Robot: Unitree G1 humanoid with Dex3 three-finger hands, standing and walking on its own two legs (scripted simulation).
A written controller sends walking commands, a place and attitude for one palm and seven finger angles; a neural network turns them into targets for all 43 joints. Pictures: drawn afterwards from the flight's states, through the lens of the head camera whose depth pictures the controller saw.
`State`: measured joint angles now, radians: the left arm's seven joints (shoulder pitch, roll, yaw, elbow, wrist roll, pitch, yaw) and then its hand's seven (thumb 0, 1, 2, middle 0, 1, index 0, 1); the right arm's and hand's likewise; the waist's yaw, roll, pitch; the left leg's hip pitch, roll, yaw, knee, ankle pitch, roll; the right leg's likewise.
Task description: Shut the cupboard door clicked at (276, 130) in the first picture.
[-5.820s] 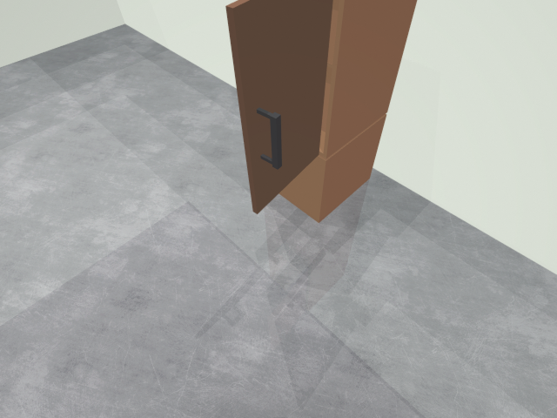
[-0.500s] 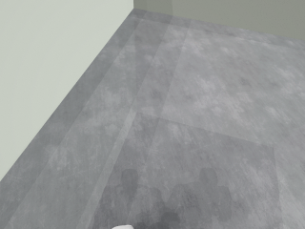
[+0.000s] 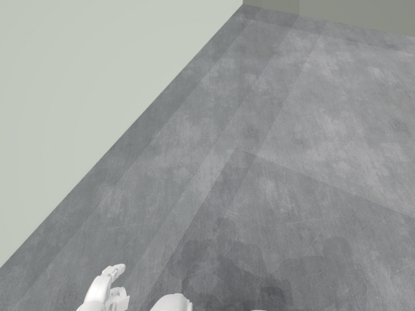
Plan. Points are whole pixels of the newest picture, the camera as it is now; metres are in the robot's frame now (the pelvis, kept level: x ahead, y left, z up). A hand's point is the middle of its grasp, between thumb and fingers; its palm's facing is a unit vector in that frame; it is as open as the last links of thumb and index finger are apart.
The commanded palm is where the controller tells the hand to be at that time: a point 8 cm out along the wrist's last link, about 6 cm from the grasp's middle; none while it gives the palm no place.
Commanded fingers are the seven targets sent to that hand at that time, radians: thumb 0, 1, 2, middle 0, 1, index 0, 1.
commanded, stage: walk to a spot facing it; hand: left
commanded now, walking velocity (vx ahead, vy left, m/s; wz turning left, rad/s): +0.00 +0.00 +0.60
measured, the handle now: out of the picture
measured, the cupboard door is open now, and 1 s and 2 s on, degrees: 97 97 97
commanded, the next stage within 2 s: none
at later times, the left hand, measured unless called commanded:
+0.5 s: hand out of the picture -0.06 +0.21 -0.18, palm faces +0.37 -0.89 -0.28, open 7.4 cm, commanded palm none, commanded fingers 0.00 0.90 0.90 -0.20 -0.30 -0.20 -0.30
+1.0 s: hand out of the picture +0.01 +0.15 -0.14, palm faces +0.54 -0.79 -0.28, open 7.3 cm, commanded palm none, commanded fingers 0.00 0.90 0.90 -0.20 -0.30 -0.20 -0.30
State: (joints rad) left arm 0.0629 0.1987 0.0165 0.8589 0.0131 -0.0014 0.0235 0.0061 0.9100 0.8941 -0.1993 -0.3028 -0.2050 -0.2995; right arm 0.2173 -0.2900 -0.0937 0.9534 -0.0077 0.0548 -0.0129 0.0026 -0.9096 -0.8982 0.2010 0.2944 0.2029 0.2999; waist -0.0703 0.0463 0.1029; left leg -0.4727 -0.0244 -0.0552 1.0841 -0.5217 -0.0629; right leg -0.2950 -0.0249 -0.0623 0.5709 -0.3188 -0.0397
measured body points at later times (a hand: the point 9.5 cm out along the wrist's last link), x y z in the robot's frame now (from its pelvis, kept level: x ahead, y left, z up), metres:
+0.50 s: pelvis +0.00 -0.01 -0.01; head +0.05 +0.02 +0.43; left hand -0.08 +0.25 -0.16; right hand +0.25 -0.19 -0.13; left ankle -0.03 +0.10 -0.74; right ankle -0.01 -0.11 -0.70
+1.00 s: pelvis +0.03 -0.07 +0.01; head +0.09 -0.06 +0.45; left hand -0.02 +0.19 -0.12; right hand +0.23 -0.26 -0.15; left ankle -0.07 +0.04 -0.65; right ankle +0.07 -0.16 -0.73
